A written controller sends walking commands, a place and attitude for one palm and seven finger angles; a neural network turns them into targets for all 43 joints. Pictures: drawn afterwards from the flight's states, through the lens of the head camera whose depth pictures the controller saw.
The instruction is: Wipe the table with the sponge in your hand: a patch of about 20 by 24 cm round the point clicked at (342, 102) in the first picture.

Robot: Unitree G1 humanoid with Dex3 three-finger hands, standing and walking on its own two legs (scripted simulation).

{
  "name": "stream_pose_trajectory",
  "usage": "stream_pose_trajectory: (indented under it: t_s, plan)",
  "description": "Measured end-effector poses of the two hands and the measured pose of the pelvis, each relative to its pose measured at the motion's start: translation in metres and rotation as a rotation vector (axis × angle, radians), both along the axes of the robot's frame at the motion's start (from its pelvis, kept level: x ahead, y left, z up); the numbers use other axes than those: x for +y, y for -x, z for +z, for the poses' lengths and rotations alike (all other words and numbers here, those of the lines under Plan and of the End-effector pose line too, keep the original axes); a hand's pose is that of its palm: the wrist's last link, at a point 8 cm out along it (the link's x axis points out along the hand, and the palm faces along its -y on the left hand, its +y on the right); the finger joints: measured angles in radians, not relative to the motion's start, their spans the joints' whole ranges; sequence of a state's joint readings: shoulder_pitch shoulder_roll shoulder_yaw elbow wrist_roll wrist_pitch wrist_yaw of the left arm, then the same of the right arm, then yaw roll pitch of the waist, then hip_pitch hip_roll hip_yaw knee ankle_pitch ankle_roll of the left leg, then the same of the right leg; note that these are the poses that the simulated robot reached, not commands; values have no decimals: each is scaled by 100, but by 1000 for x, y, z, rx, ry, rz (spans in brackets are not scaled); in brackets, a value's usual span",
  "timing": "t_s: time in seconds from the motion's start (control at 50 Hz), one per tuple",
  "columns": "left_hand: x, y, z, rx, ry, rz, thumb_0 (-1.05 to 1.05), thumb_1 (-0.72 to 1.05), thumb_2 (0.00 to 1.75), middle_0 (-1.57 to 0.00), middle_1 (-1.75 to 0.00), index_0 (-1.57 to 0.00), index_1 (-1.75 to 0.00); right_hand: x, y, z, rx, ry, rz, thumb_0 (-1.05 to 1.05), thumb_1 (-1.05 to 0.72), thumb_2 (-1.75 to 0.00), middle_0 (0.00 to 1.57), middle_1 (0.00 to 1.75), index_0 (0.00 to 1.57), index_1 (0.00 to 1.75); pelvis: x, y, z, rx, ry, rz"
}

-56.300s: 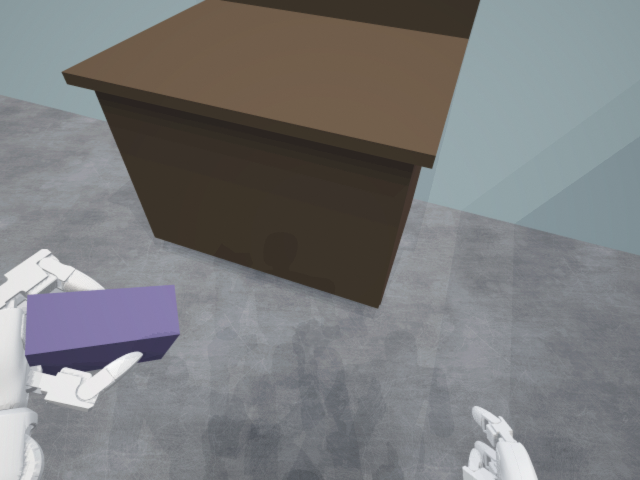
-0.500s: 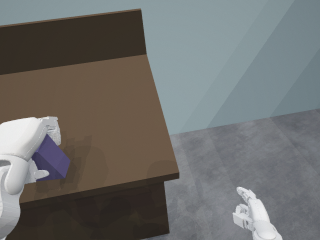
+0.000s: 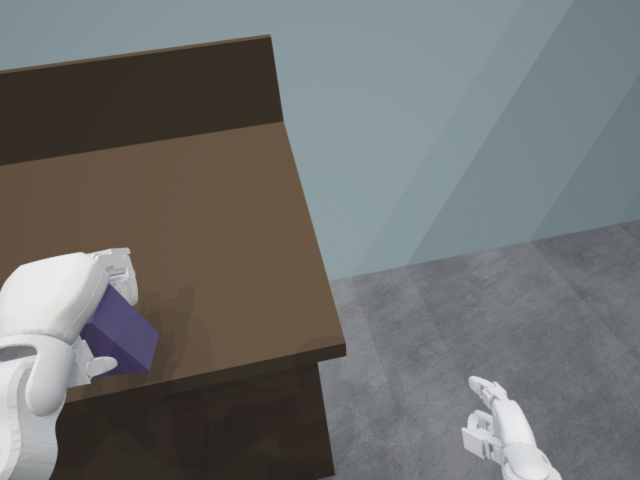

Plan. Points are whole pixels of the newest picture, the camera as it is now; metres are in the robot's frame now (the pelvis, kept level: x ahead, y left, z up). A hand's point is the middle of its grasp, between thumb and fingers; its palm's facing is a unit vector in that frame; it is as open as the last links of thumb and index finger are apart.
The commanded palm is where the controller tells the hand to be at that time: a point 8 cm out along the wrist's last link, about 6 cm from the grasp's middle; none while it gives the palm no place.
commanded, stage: bring the sponge back beside the body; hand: left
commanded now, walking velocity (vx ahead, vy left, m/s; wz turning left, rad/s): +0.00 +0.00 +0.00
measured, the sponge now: (95, 342) +0.19 +0.30 +0.12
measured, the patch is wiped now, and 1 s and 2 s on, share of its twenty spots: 1.00 1.00 1.00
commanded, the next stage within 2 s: step back with the hand held close in 0.36 s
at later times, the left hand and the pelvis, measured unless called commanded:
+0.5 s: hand (93, 317) +0.20 +0.29 +0.16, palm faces +0.14 -0.05 -0.99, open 9.3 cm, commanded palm +0.16 +0.27 +0.22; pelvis +0.00 -0.01 +0.00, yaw +0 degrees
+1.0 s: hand (147, 295) +0.21 +0.22 +0.19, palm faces +0.37 -0.82 -0.43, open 9.3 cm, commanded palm +0.14 +0.27 +0.22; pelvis -0.03 +0.00 -0.01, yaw -2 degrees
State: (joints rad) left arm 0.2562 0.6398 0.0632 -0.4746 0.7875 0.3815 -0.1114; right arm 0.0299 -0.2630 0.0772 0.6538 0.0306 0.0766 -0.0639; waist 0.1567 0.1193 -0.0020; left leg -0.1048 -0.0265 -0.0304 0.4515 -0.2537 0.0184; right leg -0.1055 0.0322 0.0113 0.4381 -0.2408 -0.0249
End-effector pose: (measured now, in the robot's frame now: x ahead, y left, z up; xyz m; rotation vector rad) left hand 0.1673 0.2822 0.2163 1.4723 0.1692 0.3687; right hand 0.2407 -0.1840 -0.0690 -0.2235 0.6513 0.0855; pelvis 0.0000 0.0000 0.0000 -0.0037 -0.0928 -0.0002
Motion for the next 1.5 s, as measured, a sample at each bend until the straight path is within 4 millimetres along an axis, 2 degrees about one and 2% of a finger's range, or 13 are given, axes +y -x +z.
stream_pose_trajectory:
  t_s: [0.18,0.36,0.5,0.54,0.6,0.68,0.86,0.92,0.98,1.06,1.14,1.3,1.5]
  plan:
    - [5,1,-4,4,21,76,-2,-49,108,-79,-139,-85,-144,-4,-2,2,-9,0,4,1,-90,-90,20,30,20,30,-4,3,0,-5,-2,0]
    - [-7,-1,-2,11,3,25,-2,-49,108,-79,-139,-85,-144,-5,-2,4,-21,1,-2,1,-90,-90,20,30,20,30,-5,3,0,-7,-4,-4]
    - [0,-2,-2,4,8,64,-1,-49,108,-79,-139,-85,-144,-5,-1,2,-10,-9,0,1,-90,-90,20,30,20,30,-5,3,0,-5,-3,-3]
    - [2,-6,-8,-104,361,-24,-2,-49,108,-79,-139,-84,-144,-4,2,5,-37,-26,-1,1,-90,-90,20,30,20,30,-4,5,-1,9,7,5]
    - [-4,-15,-28,-231,711,-151,-2,-49,108,-79,-140,-84,-144,-8,15,8,-61,-28,-22,1,-90,-90,20,30,20,30,-4,7,-3,59,17,4]
    - [-18,-19,-37,-342,898,-290,-2,-49,108,-79,-140,-84,-144,-26,47,4,6,44,-112,1,-90,-90,20,30,20,30,-1,6,-6,93,7,-9]
    - [-17,-6,12,-564,758,-443,-2,-49,108,-79,-139,-85,-144,-62,117,-27,148,90,-264,1,-90,-90,20,30,20,30,2,8,-12,112,-29,-42]
    - [-17,-8,11,-586,774,-411,-2,-49,108,-79,-140,-85,-144,-66,132,-37,170,57,-291,1,-91,-90,20,30,20,29,-1,15,-11,113,-7,-40]
    - [-22,-6,-2,-553,821,-393,-2,-49,108,-78,-140,-84,-144,-70,144,-38,167,33,-323,1,-91,-90,20,30,20,29,-3,25,-11,112,-11,-35]
    - [-30,12,-15,-493,856,-408,-2,-49,108,-78,-140,-84,-144,-71,156,-26,127,48,-342,1,-91,-90,20,30,20,29,-4,40,-9,110,-39,-41]
    - [-28,41,-12,-523,842,-465,-2,-49,108,-79,-140,-85,-144,-69,161,-18,68,106,-315,1,-91,-90,20,30,20,29,3,58,-15,107,-27,-23]
    - [10,107,9,-703,743,-416,-2,-50,108,-79,-139,-85,-144,-42,173,-18,-1,84,-240,1,-91,-90,20,30,20,29,14,100,-20,86,-1,-8]
    - [49,161,-14,-764,851,-355,-2,-50,108,-79,-140,-85,-144,4,224,-8,-10,110,-162,1,-90,-90,20,30,20,30,40,161,-21,62,35,33]
